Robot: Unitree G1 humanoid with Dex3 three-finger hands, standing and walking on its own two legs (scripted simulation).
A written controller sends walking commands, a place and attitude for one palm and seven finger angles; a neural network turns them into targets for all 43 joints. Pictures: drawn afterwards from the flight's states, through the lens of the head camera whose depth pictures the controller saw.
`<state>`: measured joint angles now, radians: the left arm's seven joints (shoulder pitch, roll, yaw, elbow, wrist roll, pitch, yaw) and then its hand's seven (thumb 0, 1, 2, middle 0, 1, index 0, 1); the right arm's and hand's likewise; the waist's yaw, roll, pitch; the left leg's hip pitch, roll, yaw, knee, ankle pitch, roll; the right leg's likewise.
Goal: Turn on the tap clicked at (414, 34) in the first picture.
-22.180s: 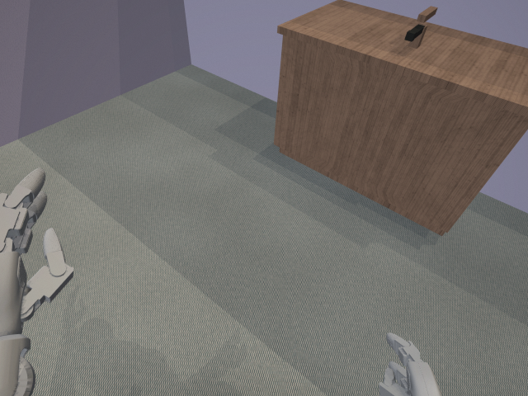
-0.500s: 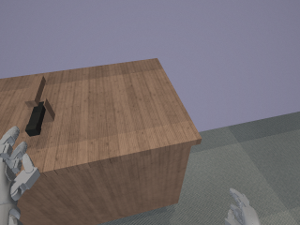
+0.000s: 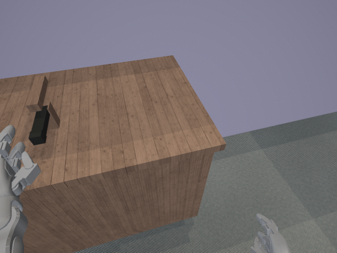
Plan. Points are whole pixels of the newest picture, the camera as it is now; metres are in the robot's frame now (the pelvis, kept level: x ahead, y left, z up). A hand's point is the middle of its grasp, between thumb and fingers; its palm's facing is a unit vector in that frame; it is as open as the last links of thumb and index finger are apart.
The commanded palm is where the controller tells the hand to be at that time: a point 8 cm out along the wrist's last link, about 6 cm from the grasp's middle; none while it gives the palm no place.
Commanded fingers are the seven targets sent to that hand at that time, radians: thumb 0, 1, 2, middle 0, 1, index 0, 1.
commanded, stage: reach beside the lever's end, fingers flat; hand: left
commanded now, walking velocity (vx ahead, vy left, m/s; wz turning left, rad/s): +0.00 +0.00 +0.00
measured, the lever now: (37, 137) +0.35 +0.38 +0.08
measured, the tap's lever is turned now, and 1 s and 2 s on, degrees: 0 0 6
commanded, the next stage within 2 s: push the lever round in 1.32 s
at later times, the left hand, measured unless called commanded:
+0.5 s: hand (27, 154) +0.29 +0.36 +0.09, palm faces +0.55 -0.83 -0.11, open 7.7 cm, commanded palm +0.24 +0.40 +0.09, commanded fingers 0.00 0.90 0.90 -0.16 -0.17 -0.16 -0.17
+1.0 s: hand (28, 144) +0.34 +0.40 +0.07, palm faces +0.57 -0.81 -0.13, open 7.8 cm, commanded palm +0.28 +0.42 +0.07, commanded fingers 0.00 0.90 0.90 -0.15 -0.15 -0.15 -0.15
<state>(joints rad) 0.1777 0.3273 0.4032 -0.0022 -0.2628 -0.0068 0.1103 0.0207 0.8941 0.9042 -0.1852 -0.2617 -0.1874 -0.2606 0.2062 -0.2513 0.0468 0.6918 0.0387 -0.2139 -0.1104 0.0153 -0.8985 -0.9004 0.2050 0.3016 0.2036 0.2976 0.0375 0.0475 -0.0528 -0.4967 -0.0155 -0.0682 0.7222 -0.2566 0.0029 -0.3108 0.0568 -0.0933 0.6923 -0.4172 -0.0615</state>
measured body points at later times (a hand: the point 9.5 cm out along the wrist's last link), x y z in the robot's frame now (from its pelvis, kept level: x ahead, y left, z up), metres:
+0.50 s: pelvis +0.01 +0.03 +0.00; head +0.03 +0.03 +0.45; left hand +0.26 +0.40 +0.10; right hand +0.16 -0.22 -0.09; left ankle +0.07 +0.11 -0.71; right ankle -0.03 -0.08 -0.71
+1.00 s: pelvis +0.00 +0.03 -0.01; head +0.06 +0.05 +0.44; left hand +0.30 +0.44 +0.08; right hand +0.12 -0.23 -0.11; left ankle +0.07 +0.11 -0.71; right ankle -0.03 -0.08 -0.71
